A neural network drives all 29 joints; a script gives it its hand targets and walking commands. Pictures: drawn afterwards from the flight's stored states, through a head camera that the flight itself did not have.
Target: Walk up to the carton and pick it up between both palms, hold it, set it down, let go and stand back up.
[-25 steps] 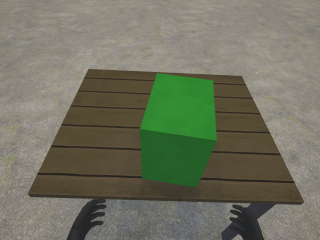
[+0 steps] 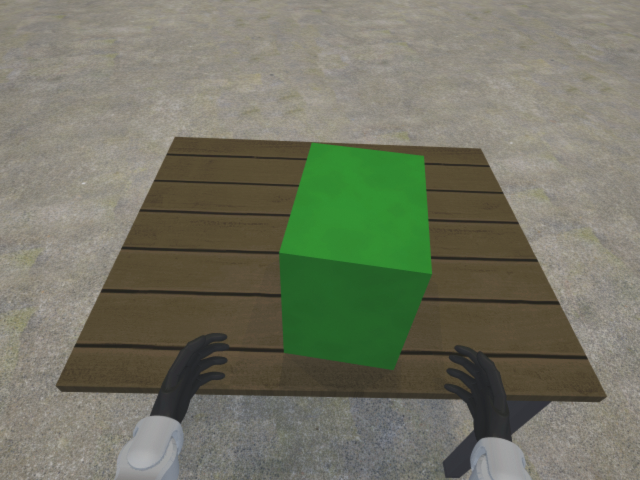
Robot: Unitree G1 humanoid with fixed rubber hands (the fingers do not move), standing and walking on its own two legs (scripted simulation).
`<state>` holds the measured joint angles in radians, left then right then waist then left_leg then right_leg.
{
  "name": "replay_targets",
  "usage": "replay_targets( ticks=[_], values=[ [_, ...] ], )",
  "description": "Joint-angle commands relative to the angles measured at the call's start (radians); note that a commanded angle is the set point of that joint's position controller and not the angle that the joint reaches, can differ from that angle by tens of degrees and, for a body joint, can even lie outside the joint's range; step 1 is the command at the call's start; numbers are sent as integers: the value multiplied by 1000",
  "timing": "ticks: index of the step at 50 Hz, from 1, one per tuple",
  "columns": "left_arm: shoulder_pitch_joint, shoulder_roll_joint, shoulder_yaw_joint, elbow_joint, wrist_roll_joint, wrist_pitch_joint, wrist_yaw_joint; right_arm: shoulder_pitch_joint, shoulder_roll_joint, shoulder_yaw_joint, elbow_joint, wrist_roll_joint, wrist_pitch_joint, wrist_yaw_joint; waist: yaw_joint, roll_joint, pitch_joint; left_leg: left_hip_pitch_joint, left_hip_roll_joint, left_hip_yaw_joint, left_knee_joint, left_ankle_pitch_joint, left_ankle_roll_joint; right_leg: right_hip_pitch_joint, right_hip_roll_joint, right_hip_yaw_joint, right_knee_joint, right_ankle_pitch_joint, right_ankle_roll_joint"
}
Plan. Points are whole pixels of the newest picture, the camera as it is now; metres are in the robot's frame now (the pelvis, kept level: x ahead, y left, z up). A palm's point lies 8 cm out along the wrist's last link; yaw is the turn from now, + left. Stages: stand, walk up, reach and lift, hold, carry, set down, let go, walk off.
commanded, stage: reach and lift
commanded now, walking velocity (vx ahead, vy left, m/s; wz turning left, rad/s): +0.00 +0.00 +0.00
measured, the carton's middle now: (352, 256) +0.47 -0.03 +0.00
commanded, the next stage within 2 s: none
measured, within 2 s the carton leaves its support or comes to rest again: neither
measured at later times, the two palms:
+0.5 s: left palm (195, 314) +0.31 +0.18 +0.05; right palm (498, 350) +0.28 -0.20 +0.04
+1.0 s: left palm (210, 244) +0.39 +0.17 +0.10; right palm (505, 287) +0.34 -0.21 +0.10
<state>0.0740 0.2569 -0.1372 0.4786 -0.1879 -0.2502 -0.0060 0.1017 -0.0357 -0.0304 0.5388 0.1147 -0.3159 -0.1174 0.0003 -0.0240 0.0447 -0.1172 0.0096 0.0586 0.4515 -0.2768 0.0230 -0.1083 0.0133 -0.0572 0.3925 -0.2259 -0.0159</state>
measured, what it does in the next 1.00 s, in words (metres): stands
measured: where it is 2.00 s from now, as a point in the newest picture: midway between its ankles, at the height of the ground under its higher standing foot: outside the picture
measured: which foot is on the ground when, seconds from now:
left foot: down 0.00-1.00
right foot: down 0.00-1.00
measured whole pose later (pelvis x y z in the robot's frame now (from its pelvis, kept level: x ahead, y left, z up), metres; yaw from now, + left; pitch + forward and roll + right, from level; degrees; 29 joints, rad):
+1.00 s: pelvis -0.01 +0.00 +0.00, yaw -1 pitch +1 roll -1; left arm -0.56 0.25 0.06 0.51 -0.14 0.33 -0.01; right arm -0.46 -0.14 -0.05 0.48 0.24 0.18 -0.20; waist -0.06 -0.03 0.01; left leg -0.19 0.02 0.08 0.38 -0.21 0.02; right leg -0.18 0.02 -0.04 0.31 -0.15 -0.01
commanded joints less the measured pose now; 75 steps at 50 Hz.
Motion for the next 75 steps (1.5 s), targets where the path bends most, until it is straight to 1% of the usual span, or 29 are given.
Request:
replay_targets(
  ticks=[1, 3, 10, 13, 17, 20, 22, 24, 28, 30, 34, 36, 40, 41, 44, 46, 48, 51, 55, 58, 60, 61, 62, 64, 68, 69, 70, 73, 75],
  values=[
    [-207, 79, 59, -221, 4, 12, 5, -189, -94, -21, -234, 12, 1, -13, -10, 72, -182, -17, 15, -68, -90, 288, -65, 132, -11, 100, -38, 246, -31],
    [-243, 72, 58, -239, -1, 47, 7, -220, -104, -23, -253, 20, 33, -15, -14, 76, -190, -5, 19, -72, -93, 305, -68, 122, -7, 96, -43, 249, -31],
    [-288, 54, 98, -299, 12, 180, -4, -253, -120, -11, -357, 36, 146, -30, -9, 39, -194, 34, 16, -61, -111, 357, -57, 136, -2, 94, -67, 298, -19],
    [-346, 55, 122, -342, 19, 236, -7, -286, -122, -4, -394, 48, 189, -38, -6, 53, -211, 44, 12, -53, -117, 362, -55, 135, -5, 96, -72, 322, -11],
    [-427, 60, 141, -357, 14, 299, -10, -357, -130, -20, -435, 45, 240, -47, -12, 40, -235, 45, 12, -44, -121, 338, -49, 128, -6, 94, -75, 315, -3],
    [-482, 64, 155, -368, 17, 329, -11, -394, -133, -16, -436, 56, 266, -52, -12, 56, -280, 59, 11, -40, -115, 361, -49, 130, -4, 90, -67, 350, 4],
    [-511, 68, 166, -364, 18, 349, -15, -424, -143, -18, -441, 61, 280, -56, -22, 46, -310, 66, 9, -40, -107, 386, -49, 139, -2, 88, -65, 379, 9],
    [-573, 76, 177, -342, 21, 371, -19, -478, -143, -15, -420, 66, 303, -62, -25, 51, -304, 50, 7, -37, -114, 358, -44, 132, -5, 89, -64, 372, 15],
    [-651, 79, 192, -317, 24, 419, -23, -562, -164, -21, -412, 77, 338, -71, -33, 34, -315, 54, 7, -36, -109, 375, -41, 125, 2, 81, -65, 389, 20],
    [-664, 73, 203, -298, 38, 440, -25, -571, -167, -17, -385, 89, 348, -74, -33, 45, -326, 69, 7, -35, -106, 398, -44, 132, 8, 77, -62, 406, 19],
    [-753, 88, 213, -306, 39, 474, -22, -655, -186, -27, -396, 101, 364, -81, -40, 51, -381, 78, 4, -31, -92, 416, -47, 125, 13, 68, -60, 417, 21],
    [-785, 95, 225, -291, 42, 489, -19, -691, -185, -19, -384, 106, 379, -83, -41, 37, -391, 71, 2, -28, -92, 405, -38, 127, 14, 68, -57, 425, 26],
    [-869, 103, 236, -228, 44, 508, -22, -770, -195, -27, -339, 110, 408, -86, -48, 29, -395, 57, -1, -26, -98, 371, -31, 121, 14, 65, -58, 411, 28],
    [-911, 113, 233, -230, 40, 507, -19, -805, -196, -32, -344, 113, 412, -88, -50, 41, -415, 45, -2, -24, -98, 355, -32, 122, 12, 65, -55, 403, 29],
    [-958, 117, 240, -208, 44, 513, -11, -856, -203, -36, -319, 120, 422, -87, -52, 46, -453, 60, 0, -28, -84, 393, -35, 114, 19, 59, -50, 424, 25],
    [-1004, 121, 237, -185, 47, 524, -7, -901, -217, -47, -295, 124, 434, -84, -61, 57, -463, 64, 1, -29, -81, 393, -38, 103, 22, 57, -49, 422, 22],
    [-1067, 128, 237, -126, 50, 531, -5, -954, -220, -54, -239, 124, 451, -84, -68, 62, -461, 55, -1, -30, -81, 362, -34, 84, 20, 57, -55, 394, 21],
    [-1122, 137, 239, -89, 46, 529, -1, -1014, -223, -60, -213, 120, 462, -85, -73, 46, -489, 50, -2, -31, -78, 365, -31, 88, 22, 53, -49, 415, 24],
    [-1227, 148, 226, -28, 45, 524, 11, -1111, -236, -73, -151, 127, 472, -84, -80, 76, -544, 56, -1, -36, -64, 376, -41, 68, 27, 44, -42, 420, 22],
    [-1278, 146, 219, 68, 44, 525, 12, -1171, -245, -73, -78, 128, 482, -84, -88, 61, -531, 51, 0, -40, -60, 366, -39, 52, 30, 39, -48, 409, 22],
    [-1346, 158, 214, 87, 37, 516, 20, -1231, -252, -84, -61, 126, 483, -85, -85, 70, -569, 36, -1, -40, -59, 348, -40, 44, 30, 35, -42, 393, 21],
    [-1338, 149, 208, 115, 38, 515, 24, -1228, -253, -82, -35, 126, 485, -83, -86, 70, -568, 44, 2, -45, -55, 362, -42, 41, 33, 31, -41, 399, 18],
    [-1383, 156, 207, 123, 35, 511, 28, -1271, -258, -88, -33, 128, 484, -81, -87, 78, -595, 50, 3, -45, -48, 371, -46, 26, 35, 29, -40, 398, 18],
    [-1393, 162, 213, 175, 39, 512, 27, -1288, -262, -78, 6, 129, 487, -83, -94, 58, -595, 65, 1, -46, -36, 414, -45, 39, 35, 29, -40, 456, 23],
    [-1487, 176, 199, 261, 29, 494, 31, -1377, -257, -76, 64, 133, 492, -91, -93, 59, -607, 11, -7, -42, -47, 356, -42, 47, 27, 33, -35, 445, 30],
    [-1494, 175, 198, 289, 31, 489, 34, -1388, -255, -72, 94, 134, 495, -92, -92, 57, -605, 8, -4, -44, -51, 351, -40, 45, 27, 32, -33, 445, 30],
    [-1510, 180, 199, 291, 30, 482, 34, -1407, -255, -72, 89, 133, 490, -94, -92, 54, -637, 12, -6, -43, -44, 373, -41, 52, 26, 32, -30, 476, 34],
    [-1555, 190, 194, 329, 28, 480, 38, -1454, -274, -81, 124, 132, 489, -102, -105, 66, -674, 24, -5, -47, -33, 411, -52, 51, 30, 27, -28, 515, 34],
    [-1599, 189, 179, 364, 26, 483, 40, -1487, -285, -87, 180, 138, 496, -102, -113, 89, -662, 39, 0, -51, -30, 413, -63, 12, 34, 18, -37, 485, 25]
  ],
)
